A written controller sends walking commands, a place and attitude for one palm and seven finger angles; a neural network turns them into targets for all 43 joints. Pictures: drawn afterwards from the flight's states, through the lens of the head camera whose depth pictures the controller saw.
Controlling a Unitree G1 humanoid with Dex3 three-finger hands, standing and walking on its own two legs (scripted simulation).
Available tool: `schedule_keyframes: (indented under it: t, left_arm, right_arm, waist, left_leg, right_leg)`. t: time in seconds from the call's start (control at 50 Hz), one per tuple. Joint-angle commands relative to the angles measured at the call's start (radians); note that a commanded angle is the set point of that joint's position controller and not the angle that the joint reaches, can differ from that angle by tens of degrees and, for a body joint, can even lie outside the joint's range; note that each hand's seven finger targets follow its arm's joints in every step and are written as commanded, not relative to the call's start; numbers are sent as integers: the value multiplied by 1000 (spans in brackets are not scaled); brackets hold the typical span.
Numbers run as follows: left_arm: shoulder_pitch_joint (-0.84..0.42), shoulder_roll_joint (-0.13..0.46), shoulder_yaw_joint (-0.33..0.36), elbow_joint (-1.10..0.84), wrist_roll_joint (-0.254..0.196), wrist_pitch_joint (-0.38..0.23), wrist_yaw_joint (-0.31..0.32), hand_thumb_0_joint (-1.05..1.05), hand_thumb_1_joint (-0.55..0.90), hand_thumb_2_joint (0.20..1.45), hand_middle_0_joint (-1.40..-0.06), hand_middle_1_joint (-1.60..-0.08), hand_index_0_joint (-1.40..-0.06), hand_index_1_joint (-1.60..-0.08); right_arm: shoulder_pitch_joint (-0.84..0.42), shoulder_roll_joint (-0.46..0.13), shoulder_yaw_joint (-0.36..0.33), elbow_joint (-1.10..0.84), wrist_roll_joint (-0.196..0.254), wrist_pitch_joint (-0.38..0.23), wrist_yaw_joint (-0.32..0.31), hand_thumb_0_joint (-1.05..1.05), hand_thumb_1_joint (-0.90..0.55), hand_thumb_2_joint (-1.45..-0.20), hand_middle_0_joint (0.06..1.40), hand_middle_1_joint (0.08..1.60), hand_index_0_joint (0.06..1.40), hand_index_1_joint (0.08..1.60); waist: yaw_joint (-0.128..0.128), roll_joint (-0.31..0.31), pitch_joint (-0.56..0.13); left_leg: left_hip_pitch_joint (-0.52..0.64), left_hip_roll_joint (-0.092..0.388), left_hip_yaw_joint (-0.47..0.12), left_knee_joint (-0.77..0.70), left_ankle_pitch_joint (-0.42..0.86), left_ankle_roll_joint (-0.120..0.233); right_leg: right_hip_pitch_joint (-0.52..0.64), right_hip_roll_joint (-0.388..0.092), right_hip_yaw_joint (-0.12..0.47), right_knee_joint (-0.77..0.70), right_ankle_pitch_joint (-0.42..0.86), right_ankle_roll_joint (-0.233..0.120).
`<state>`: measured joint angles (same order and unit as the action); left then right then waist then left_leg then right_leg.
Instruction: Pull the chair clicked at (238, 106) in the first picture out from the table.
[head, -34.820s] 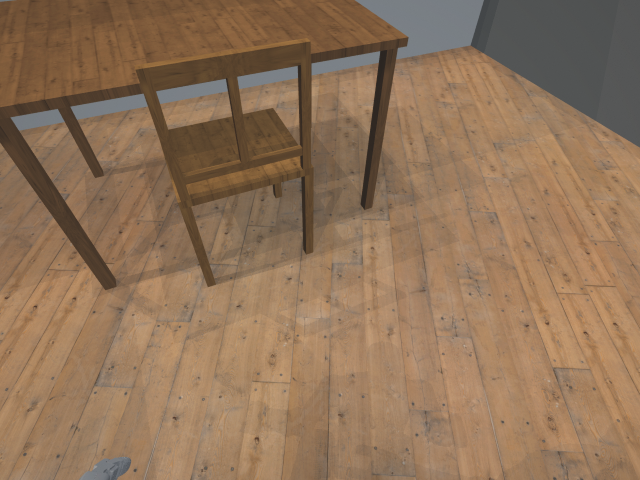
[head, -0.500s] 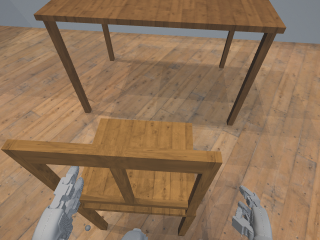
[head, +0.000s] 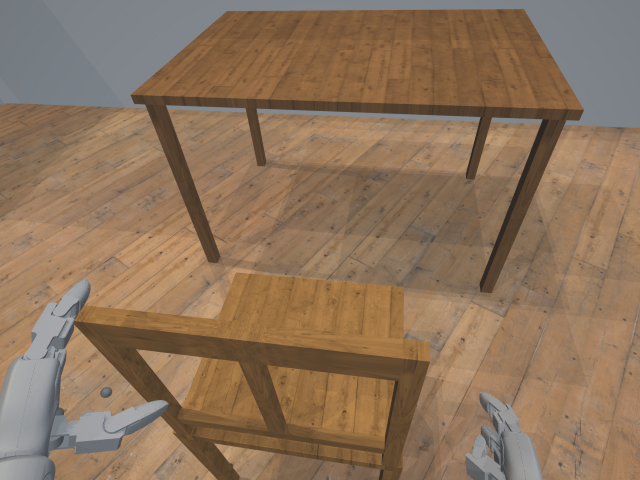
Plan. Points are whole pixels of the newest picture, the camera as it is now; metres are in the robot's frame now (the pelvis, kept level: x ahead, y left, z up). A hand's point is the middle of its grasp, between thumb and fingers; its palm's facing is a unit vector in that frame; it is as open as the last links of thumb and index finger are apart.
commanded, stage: draw the hand back to the body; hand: left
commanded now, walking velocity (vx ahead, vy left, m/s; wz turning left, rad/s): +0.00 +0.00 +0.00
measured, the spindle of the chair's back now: (266, 396) +0.26 +0.13 -0.09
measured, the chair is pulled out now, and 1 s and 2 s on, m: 0.64 0.64 0.64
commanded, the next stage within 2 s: step back with the hand held close in 0.72 s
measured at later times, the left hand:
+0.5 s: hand (76, 303) +0.22 +0.26 +0.19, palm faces +0.47 -0.76 -0.46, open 7.9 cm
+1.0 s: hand (74, 310) +0.21 +0.26 +0.18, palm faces +0.40 -0.78 -0.47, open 7.4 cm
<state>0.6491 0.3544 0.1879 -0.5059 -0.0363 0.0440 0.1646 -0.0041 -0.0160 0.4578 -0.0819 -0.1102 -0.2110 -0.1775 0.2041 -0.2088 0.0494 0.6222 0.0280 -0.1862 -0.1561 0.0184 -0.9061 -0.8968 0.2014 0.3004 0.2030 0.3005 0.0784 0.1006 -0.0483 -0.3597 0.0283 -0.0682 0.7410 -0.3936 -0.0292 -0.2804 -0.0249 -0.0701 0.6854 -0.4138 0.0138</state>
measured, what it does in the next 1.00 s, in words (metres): stands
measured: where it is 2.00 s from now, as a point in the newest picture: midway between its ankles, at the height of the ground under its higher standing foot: outside the picture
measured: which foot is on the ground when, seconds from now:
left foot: down 0.00-1.00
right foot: down 0.00-1.00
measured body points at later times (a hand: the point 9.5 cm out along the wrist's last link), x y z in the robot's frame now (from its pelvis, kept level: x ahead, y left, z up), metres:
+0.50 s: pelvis +0.02 +0.00 +0.02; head +0.01 -0.03 +0.47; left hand +0.19 +0.30 +0.21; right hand +0.21 -0.23 -0.08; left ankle +0.00 +0.14 -0.72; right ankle -0.03 -0.13 -0.72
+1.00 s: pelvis +0.00 +0.01 +0.02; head +0.01 -0.02 +0.47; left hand +0.19 +0.30 +0.21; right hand +0.19 -0.22 -0.07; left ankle +0.00 +0.14 -0.72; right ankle -0.03 -0.13 -0.72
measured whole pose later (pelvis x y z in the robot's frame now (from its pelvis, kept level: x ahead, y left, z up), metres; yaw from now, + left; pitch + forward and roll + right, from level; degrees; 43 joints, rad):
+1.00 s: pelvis +0.00 +0.01 +0.02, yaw -2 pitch -1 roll -1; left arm 0.46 0.34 0.37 -0.42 -0.05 -0.07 0.12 0.02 0.89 0.90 -0.21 -0.30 -0.21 -0.30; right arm 0.13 -0.23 0.01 0.63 0.02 -0.05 -0.10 0.02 -0.91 -0.90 0.20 0.30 0.20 0.30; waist 0.04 0.09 0.05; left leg -0.20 0.02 -0.01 0.48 -0.26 -0.01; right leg -0.14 -0.04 -0.02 0.43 -0.27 0.03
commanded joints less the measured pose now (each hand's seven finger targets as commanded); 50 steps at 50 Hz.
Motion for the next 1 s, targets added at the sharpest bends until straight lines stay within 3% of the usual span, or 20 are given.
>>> schedule_keyframes:
  t: [0.0, 0.04, 0.1, 0.14, 0.18, 0.26, 0.32, 0.38, 0.44, 0.48, 0.56, 0.66, 0.74, 0.82, 0.84, 0.86, 0.88, 0.9, 0.98]
  left_arm:
    - [-71, 99, 106, -125, 10, -85, 17, 0, 320, 620, -120, -180, -120, -180]
    - [-80, 112, 136, -97, 9, -94, 12, 0, 393, 655, -130, -195, -130, -195]
    - [-121, 154, 191, -131, 9, -113, 9, 0, 501, 707, -145, -218, -145, -218]
    - [-155, 188, 225, -177, 6, -127, 11, 0, 574, 743, -155, -233, -155, -233]
    - [-192, 208, 251, -216, 5, -135, 12, 0, 646, 777, -165, -247, -165, -247]
    - [-241, 231, 296, -200, -1, -132, 17, 0, 791, 848, -185, -278, -185, -278]
    - [-260, 221, 312, -141, -7, -135, 16, 0, 900, 900, -200, -300, -200, -300]
    - [-196, 132, 252, -17, -11, -119, -5, 0, 900, 900, -200, -300, -200, -300]
    - [-202, 158, 257, -56, -9, -129, -12, 0, 900, 900, -200, -300, -200, -300]
    - [-229, 184, 262, -129, -4, -136, -11, 0, 900, 900, -200, -300, -200, -300]
    - [-246, 251, 310, -231, -2, -142, 3, 0, 900, 900, -200, -300, -200, -300]
    - [-247, 214, 299, -176, -1, -125, 8, 0, 900, 900, -200, -300, -200, -300]
    - [-229, 178, 279, -91, -6, -123, 2, 0, 900, 900, -200, -300, -200, -300]
    - [-275, 146, 224, -99, -5, -126, -10, 0, 900, 900, -200, -300, -200, -300]
    - [-385, 289, 364, -169, -24, -174, -11, 0, 900, 900, -200, -300, -200, -300]
    - [-411, 291, 366, -173, -17, -194, -17, 0, 900, 900, -200, -300, -200, -300]
    - [-297, 216, 313, -96, -13, -187, -22, 0, 900, 900, -200, -300, -200, -300]
    - [-250, 186, 283, -109, -11, -186, -27, 0, 900, 900, -200, -300, -200, -300]
    - [-125, 196, 313, -148, -11, -190, -20, 0, 900, 900, -200, -300, -200, -300]
  right_arm:
    - [-144, -90, -49, -145, -2, -42, 1, 0, -900, -900, 200, 300, 200, 300]
    - [-156, -93, -55, -139, -5, -27, 5, 0, -900, -900, 200, 300, 200, 300]
    - [-166, -89, -57, -137, -6, -17, 11, 0, -900, -900, 200, 300, 200, 300]
    - [-170, -86, -55, -137, -9, -17, 14, 0, -900, -900, 200, 300, 200, 300]
    - [-174, -84, -51, -132, -10, -24, 17, 0, -900, -900, 200, 300, 200, 300]
    - [-174, -92, -57, -115, -8, -24, 21, 0, -900, -900, 200, 300, 200, 300]
    - [-169, -100, -66, -102, -9, -12, 25, 0, -900, -900, 200, 300, 200, 300]
    - [-174, -101, -74, -92, -5, 17, 37, 0, -900, -900, 200, 300, 200, 300]
    - [-185, -111, -84, -101, -6, 35, 42, 0, -900, -900, 200, 300, 200, 300]
    - [-189, -107, -79, -108, -7, 31, 43, 0, -900, -900, 200, 300, 200, 300]
    - [-196, -106, -76, -108, -10, 12, 38, 0, -900, -900, 200, 300, 200, 300]
    - [-184, -100, -69, -97, -5, 8, 35, 0, -900, -900, 200, 300, 200, 300]
    - [-180, -106, -74, -97, -6, 25, 36, 0, -900, -900, 200, 300, 200, 300]
    - [-184, -117, -71, -106, -7, 34, 42, 0, -900, -900, 200, 300, 200, 300]
    - [-141, -144, -81, -129, -3, 59, 42, 0, -900, -900, 200, 300, 200, 300]
    - [-133, -133, -79, -115, -5, 69, 43, 0, -900, -900, 200, 300, 200, 300]
    - [-147, -125, -81, -112, -10, 77, 42, 0, -900, -900, 200, 300, 200, 300]
    - [-146, -127, -80, -128, -13, 89, 45, 0, -900, -900, 200, 300, 200, 300]
    - [-153, -120, -89, -159, -12, 121, 44, 0, -900, -900, 200, 300, 200, 300]
  waist:
    - [-25, -96, 8]
    - [-17, -133, 8]
    - [-8, -63, -7]
    - [-4, -55, -29]
    - [-2, 5, -32]
    - [-6, 13, -32]
    - [-9, -68, -26]
    - [-13, -115, 11]
    - [-9, -122, -33]
    - [-4, -44, -55]
    - [1, -12, -93]
    - [-10, 14, -22]
    - [-12, -82, 3]
    - [-19, -63, 5]
    - [-58, -43, 78]
    - [-65, -22, 62]
    - [-66, -40, 62]
    - [-62, -39, 30]
    - [-51, 2, -92]
  left_leg:
    - [114, 22, 32, -157, 199, 51]
    - [122, 23, 37, -174, 226, 54]
    - [158, 21, 45, -198, 278, 52]
    - [184, 21, 48, -207, 321, 53]
    - [204, 21, 48, -218, 354, 49]
    - [237, 26, 50, -236, 398, 44]
    - [253, 33, 55, -245, 420, 49]
    - [237, 36, 60, -256, 425, 51]
    - [248, 35, 65, -261, 433, 56]
    - [261, 30, 64, -266, 447, 55]
    - [282, 33, 54, -271, 473, 49]
    - [265, 37, 45, -290, 433, 38]
    - [253, 41, 47, -297, 385, 44]
    - [250, 38, 41, -308, 365, 45]
    - [201, 56, 18, -284, 359, 70]
    - [203, 53, 2, -285, 351, 66]
    - [217, 54, 5, -287, 396, 65]
    - [230, 59, 4, -293, 446, 65]
    - [268, 86, 0, -312, 616, 67]
  right_leg:
    - [-18, -39, 3, -196, 222, -32]
    - [16, -42, 5, -207, 262, -29]
    - [59, -48, 16, -219, 331, -34]
    - [90, -51, 18, -230, 385, -35]
    - [109, -52, 22, -238, 417, -40]
    - [131, -49, 19, -253, 447, -40]
    - [139, -48, 14, -255, 484, -32]
    - [138, -47, 7, -261, 491, -26]
    - [165, -52, 12, -260, 512, -23]
    - [179, -54, 16, -262, 514, -29]
    - [197, -50, 25, -268, 520, -38]
    - [160, -43, 15, -284, 436, -43]
    - [142, -40, 6, -287, 397, -34]
    - [136, -41, 11, -287, 364, -34]
    - [50, -78, 126, -354, 447, -37]
    - [67, -95, 138, -355, 471, -47]
    - [71, -97, 122, -340, 492, -45]
    - [88, -95, 110, -325, 503, -39]
    - [146, -85, 75, -261, 508, -26]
